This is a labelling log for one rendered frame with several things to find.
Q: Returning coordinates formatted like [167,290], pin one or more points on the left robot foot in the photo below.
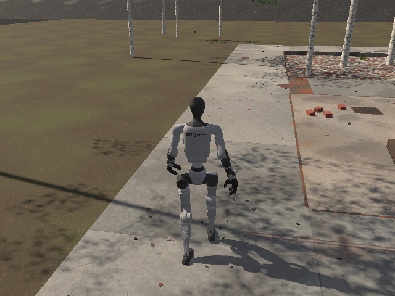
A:
[186,259]

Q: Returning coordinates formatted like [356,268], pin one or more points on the left robot upper arm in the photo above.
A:
[175,138]

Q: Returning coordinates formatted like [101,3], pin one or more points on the right robot upper arm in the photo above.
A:
[219,140]

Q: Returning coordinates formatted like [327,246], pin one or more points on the left robot forearm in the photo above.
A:
[170,159]

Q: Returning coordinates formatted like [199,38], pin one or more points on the robot right hand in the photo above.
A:
[234,186]

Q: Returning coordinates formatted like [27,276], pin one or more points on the robot left hand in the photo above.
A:
[169,168]

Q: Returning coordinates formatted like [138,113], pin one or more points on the right robot forearm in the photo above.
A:
[228,167]

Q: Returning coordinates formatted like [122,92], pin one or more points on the robot left thigh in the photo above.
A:
[184,195]

